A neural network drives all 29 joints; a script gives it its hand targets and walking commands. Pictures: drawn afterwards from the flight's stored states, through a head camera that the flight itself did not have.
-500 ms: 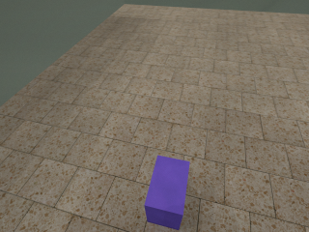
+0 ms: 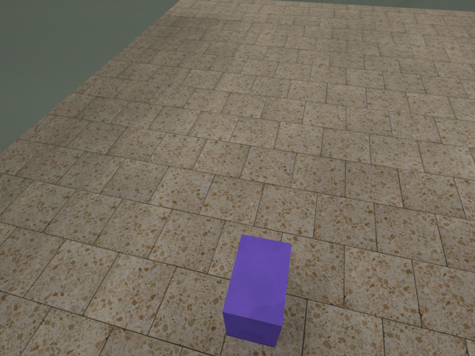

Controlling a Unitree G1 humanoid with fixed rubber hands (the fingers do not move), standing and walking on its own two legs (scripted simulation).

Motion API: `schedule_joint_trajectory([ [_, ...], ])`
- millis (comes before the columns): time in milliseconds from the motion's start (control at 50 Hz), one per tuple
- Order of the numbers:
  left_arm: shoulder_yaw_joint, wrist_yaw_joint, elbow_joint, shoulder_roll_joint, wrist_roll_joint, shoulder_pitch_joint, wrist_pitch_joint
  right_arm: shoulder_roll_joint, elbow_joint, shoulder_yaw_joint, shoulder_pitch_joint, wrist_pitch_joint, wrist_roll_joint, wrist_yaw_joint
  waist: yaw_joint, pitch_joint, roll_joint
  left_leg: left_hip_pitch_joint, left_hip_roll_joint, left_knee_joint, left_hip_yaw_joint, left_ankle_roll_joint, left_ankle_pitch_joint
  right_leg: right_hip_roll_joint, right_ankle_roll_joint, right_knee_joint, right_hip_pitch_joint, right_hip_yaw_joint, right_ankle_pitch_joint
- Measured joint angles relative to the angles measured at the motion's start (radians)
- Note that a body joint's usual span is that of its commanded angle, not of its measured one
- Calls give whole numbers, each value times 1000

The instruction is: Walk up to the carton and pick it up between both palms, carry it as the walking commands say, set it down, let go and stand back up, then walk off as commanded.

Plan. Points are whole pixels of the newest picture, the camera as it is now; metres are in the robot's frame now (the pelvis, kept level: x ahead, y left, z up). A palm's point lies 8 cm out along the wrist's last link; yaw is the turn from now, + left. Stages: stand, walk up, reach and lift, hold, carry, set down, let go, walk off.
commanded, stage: stand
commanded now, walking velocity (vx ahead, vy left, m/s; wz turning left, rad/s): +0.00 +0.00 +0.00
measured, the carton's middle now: (258, 290) +0.45 -0.06 -0.63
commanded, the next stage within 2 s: walk off in 0.08 s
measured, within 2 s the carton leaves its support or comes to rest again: neither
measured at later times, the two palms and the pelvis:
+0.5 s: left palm out of the picture +0.06 +0.26 -0.13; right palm out of the picture +0.04 -0.26 -0.14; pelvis +0.03 +0.00 +0.00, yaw -1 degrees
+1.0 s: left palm out of the picture +0.15 +0.14 -0.13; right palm (386, 266) +0.32 -0.32 -0.13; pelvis +0.22 -0.07 +0.00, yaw -4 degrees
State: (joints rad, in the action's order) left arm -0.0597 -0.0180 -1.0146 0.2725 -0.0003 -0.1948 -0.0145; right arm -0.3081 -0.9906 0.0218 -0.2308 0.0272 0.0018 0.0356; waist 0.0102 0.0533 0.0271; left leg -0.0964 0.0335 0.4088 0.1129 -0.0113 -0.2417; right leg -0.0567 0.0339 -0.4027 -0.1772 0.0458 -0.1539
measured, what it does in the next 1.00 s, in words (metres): walks ahead: right foot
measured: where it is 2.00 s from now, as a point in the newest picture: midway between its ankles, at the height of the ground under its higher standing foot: (266, 250)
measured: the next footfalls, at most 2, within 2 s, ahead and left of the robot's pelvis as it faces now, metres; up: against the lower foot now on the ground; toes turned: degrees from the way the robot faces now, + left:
right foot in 0.66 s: +0.15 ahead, -0.14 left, +0.00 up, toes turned -10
left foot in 1.04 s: +0.47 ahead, +0.07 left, +0.00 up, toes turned +4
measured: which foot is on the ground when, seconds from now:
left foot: down 0.00-0.70, up 0.72-1.00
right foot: down 0.00-0.48, up 0.50-0.64, down 0.66-1.00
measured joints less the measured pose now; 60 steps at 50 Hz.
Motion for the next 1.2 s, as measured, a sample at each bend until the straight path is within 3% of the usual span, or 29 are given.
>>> schedule_joint_trajectory([
  [360,5,-1,-23,-4,2,18,3,12,-32,-7,21,-2,-1,-3,-4,-20,-2,-1,2,-13,-6,4,-5,3,-7,6,-5,6,-8],
  [480,13,21,-53,-41,13,-45,41,38,-50,-18,-51,-29,-23,-22,-14,-87,-7,-31,-3,46,-20,21,-154,-3,-20,-98,-57,9,-219],
  [540,15,32,-56,-49,35,-65,25,44,-66,-8,-88,-21,-31,-20,-21,-84,-1,-10,-16,15,-42,24,-60,24,-33,-229,-117,-56,-253],
  [580,13,38,-57,-36,41,-65,12,58,-88,-3,-113,-10,-31,-16,-30,-70,-18,24,-17,-6,-64,12,-62,55,-44,-301,-154,-79,-250],
  [660,14,49,-31,-13,24,-39,-10,69,-120,5,-184,4,-30,-21,-55,-61,-32,73,-29,-24,-77,-15,-114,100,-43,-219,-171,-105,-212],
  [700,16,47,-17,-25,22,-14,-29,57,-138,11,-205,0,-28,-25,-58,-47,5,62,-64,59,-72,-22,-175,82,-20,-187,-144,-143,-92],
  [740,13,37,-3,-40,30,5,-45,61,-157,9,-208,-7,-33,-26,-63,-39,24,-36,-79,305,-70,-3,-231,70,14,-196,-114,-181,-127],
  [800,12,27,-2,-60,28,-25,-50,73,-144,10,-170,-16,-38,-42,-40,-39,5,-192,-78,625,-121,21,-184,67,32,-139,-37,-189,-163],
  [860,24,23,-28,-81,28,-97,-54,74,-108,17,-94,-2,-37,-60,-14,-46,-6,-313,-106,704,-151,35,-87,50,34,-48,46,-176,-153],
  [1000,45,10,-111,-134,19,-257,-72,84,-10,27,106,0,-34,-78,43,-37,-36,-477,-153,546,-167,4,40,52,27,130,212,-158,-162],
  [1100,58,-1,-151,-171,33,-334,-75,84,26,21,245,6,-25,-81,100,-4,-28,-462,-123,311,-207,-5,26,72,1,168,285,-154,-221],
  [1160,56,3,-166,-172,25,-371,-73,97,48,10,304,28,-30,-73,110,15,-22,-381,-80,170,-247,34,7,93,-17,35,267,-152,-323],
  [1180,54,5,-168,-176,19,-384,-70,101,56,10,308,41,-36,-67,104,12,-6,-361,-85,142,-248,50,97,91,-24,-96,219,-149,-353],
  [1200,51,7,-166,-175,14,-377,-64,110,61,10,308,50,-42,-59,95,19,-4,-370,-89,187,-252,48,111,100,-28,-284,142,-135,-337],
])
